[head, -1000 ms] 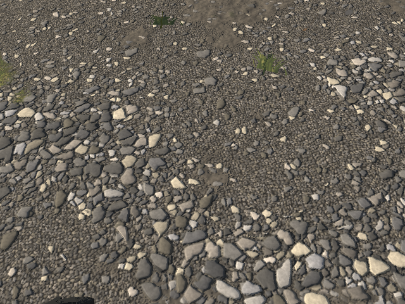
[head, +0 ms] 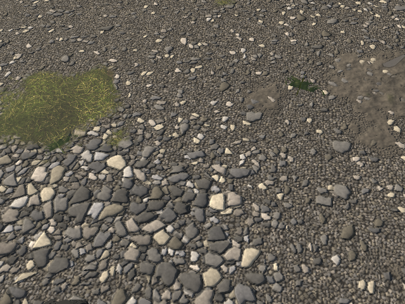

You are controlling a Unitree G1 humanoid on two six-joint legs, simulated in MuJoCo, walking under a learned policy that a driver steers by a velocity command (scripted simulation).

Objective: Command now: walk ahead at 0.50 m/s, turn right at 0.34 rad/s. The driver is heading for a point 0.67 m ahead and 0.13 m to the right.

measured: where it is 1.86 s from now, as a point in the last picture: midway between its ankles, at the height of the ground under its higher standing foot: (252, 251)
